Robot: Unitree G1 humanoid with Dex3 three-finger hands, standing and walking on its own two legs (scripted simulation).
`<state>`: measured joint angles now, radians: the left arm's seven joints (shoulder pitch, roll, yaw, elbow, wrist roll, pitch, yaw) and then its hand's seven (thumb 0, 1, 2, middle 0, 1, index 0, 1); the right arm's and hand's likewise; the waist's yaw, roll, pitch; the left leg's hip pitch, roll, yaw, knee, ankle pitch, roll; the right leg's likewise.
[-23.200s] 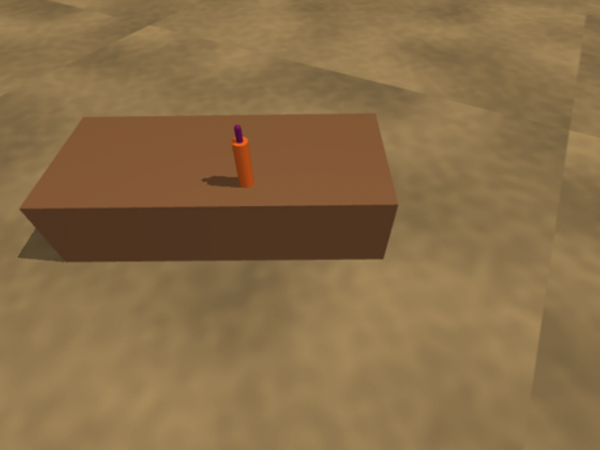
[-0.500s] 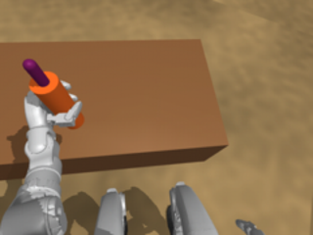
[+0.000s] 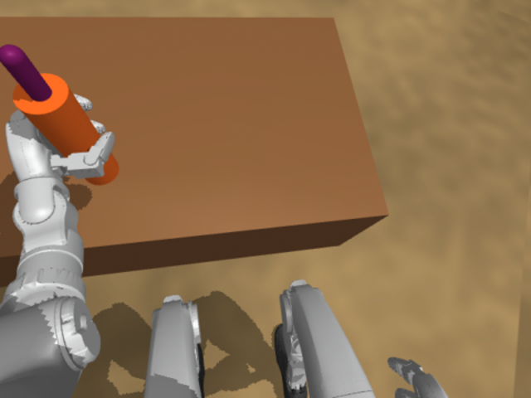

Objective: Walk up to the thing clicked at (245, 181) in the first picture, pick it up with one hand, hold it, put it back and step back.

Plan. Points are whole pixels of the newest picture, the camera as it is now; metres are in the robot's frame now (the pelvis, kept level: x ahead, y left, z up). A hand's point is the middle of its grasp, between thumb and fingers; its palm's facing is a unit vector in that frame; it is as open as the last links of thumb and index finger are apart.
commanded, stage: crouch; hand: left
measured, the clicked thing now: (67, 126) +0.49 +0.22 +0.03
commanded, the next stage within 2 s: lower in 0.06 s
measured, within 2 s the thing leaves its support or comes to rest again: rests again in 1.22 s
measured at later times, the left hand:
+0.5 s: hand (100, 152) +0.50 +0.22 -0.06, palm faces +0.19 -0.98 -0.04, open 7.8 cm
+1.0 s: hand (110, 162) +0.51 +0.22 -0.11, palm faces +0.17 -0.98 -0.06, open 7.8 cm
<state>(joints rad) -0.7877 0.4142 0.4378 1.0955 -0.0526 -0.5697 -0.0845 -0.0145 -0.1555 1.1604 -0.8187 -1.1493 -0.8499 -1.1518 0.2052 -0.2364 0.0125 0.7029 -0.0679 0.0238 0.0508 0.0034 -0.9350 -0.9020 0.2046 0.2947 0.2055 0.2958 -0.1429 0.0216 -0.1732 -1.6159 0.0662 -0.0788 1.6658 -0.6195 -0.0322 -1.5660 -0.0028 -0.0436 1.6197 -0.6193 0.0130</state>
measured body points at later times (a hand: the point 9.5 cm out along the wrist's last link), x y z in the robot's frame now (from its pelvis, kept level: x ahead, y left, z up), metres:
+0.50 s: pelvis -0.01 +0.00 -0.06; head +0.20 +0.03 +0.34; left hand +0.49 +0.27 -0.06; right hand +0.05 -0.27 -0.18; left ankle +0.06 +0.14 -0.52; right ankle +0.06 -0.13 -0.52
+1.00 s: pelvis -0.02 +0.00 -0.10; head +0.19 +0.03 +0.29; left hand +0.49 +0.27 -0.10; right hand +0.03 -0.27 -0.23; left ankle +0.06 +0.14 -0.52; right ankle +0.06 -0.13 -0.52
